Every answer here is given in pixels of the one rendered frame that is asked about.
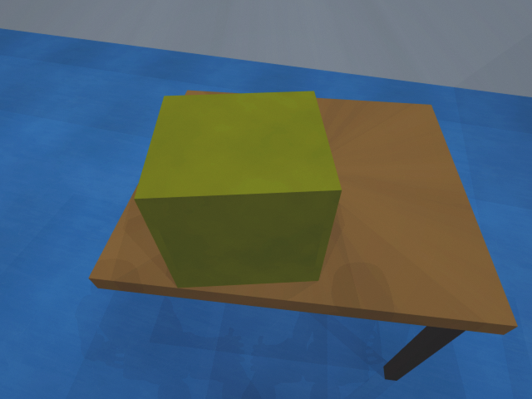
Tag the table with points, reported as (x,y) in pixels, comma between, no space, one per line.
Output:
(405,246)

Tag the carton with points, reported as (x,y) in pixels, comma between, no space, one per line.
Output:
(240,188)

